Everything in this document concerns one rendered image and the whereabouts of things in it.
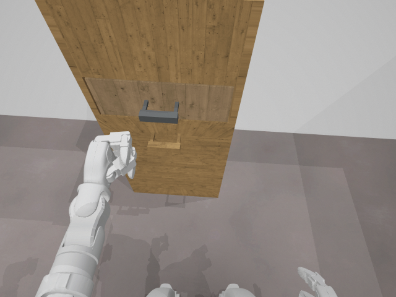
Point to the robot right shin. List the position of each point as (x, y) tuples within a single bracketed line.
[(232, 286)]

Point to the left robot forearm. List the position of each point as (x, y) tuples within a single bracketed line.
[(74, 266)]

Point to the cabinet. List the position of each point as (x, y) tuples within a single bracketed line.
[(182, 41)]

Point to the robot shin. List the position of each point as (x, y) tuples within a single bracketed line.
[(232, 286), (166, 285)]

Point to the robot right hand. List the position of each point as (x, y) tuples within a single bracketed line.
[(316, 283)]

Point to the handle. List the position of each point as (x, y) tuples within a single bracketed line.
[(164, 146), (158, 116)]

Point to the robot left shin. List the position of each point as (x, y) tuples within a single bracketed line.
[(166, 285)]

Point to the robot left hand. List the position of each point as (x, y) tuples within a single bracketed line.
[(100, 157)]

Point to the drawer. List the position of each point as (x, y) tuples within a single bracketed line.
[(196, 101)]

